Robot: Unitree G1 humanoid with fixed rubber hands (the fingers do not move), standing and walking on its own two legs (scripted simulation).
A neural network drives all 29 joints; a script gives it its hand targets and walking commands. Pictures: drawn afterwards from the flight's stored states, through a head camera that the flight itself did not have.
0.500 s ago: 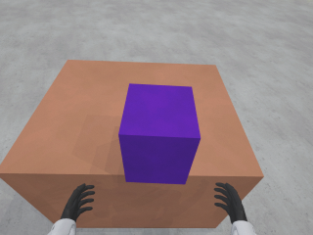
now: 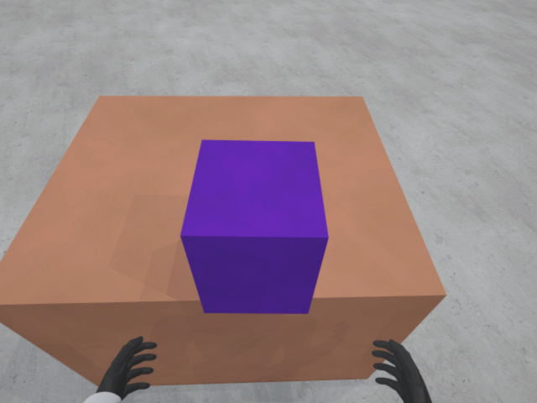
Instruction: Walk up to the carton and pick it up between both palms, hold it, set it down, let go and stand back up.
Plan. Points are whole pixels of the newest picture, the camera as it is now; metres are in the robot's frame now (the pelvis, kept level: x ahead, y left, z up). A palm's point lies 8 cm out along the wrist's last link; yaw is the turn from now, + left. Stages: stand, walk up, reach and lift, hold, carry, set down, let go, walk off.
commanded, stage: let go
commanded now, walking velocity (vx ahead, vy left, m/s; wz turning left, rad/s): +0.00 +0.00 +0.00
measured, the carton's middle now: (257, 230) +0.41 +0.05 -0.01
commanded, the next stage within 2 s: stand in 0.50 s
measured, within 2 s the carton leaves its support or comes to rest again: neither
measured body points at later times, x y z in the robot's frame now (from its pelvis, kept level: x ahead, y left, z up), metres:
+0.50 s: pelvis -0.03 +0.01 +0.00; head -0.04 +0.02 +0.45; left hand +0.14 +0.24 -0.09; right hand +0.14 -0.21 -0.08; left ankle +0.00 +0.14 -0.75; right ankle -0.05 -0.08 -0.75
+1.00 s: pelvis -0.04 +0.03 -0.01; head -0.05 +0.04 +0.44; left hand +0.05 +0.28 -0.13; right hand +0.02 -0.21 -0.14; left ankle +0.00 +0.14 -0.75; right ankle -0.05 -0.08 -0.75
